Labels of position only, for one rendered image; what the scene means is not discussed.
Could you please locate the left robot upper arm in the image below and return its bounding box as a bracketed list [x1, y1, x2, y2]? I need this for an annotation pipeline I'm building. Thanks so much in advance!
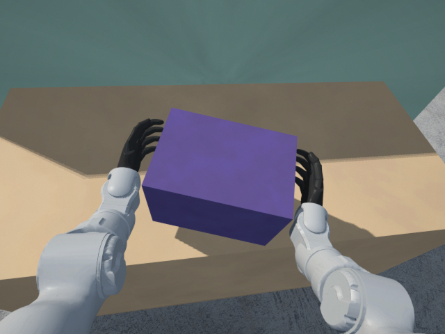
[0, 232, 127, 334]

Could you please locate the right robot upper arm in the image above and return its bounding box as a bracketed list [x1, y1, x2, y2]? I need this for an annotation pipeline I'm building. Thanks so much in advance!
[320, 267, 425, 334]

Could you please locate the robot left forearm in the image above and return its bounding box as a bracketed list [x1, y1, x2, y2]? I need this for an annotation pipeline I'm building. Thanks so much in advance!
[36, 167, 140, 293]

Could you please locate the pedestal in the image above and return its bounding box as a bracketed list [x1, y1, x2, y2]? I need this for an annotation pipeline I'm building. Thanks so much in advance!
[0, 81, 445, 316]

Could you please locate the robot right forearm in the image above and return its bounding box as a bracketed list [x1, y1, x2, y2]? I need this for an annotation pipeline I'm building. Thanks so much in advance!
[289, 202, 415, 320]

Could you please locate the left robot hand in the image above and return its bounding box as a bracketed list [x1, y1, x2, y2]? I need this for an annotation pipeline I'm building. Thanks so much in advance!
[117, 118, 164, 172]

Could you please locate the carton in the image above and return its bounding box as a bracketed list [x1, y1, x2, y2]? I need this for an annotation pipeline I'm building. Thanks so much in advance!
[142, 108, 298, 246]

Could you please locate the right robot hand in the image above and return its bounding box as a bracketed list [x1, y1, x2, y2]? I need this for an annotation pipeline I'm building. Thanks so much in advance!
[295, 149, 323, 206]

